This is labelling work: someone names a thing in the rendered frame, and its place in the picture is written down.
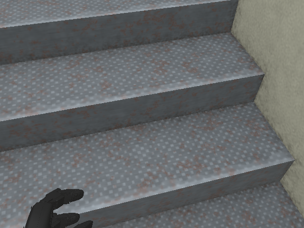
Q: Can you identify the robot left hand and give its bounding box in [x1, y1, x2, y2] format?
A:
[23, 188, 93, 228]

